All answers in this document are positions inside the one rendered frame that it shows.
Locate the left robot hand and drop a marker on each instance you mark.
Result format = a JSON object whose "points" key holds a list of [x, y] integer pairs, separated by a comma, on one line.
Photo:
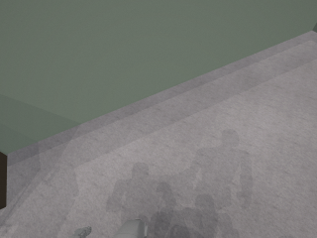
{"points": [[81, 232]]}

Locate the left robot thigh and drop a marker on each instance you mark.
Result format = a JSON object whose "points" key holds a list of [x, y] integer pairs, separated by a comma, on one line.
{"points": [[133, 228]]}

